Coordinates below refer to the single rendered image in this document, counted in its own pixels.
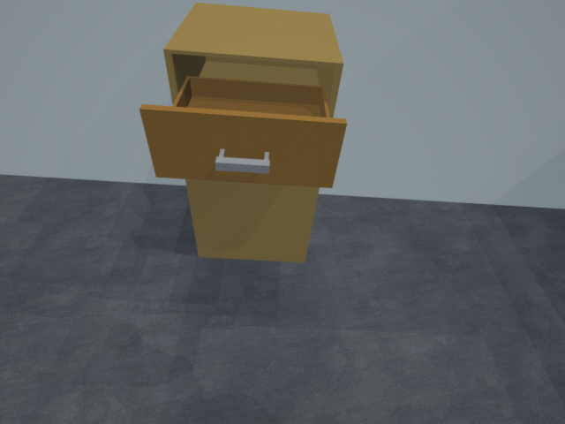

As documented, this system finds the drawer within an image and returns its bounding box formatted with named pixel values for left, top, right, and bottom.
left=139, top=76, right=347, bottom=188

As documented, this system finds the handle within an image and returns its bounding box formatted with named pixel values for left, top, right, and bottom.
left=215, top=149, right=270, bottom=174

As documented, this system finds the cabinet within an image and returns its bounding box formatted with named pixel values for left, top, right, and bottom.
left=163, top=3, right=343, bottom=262

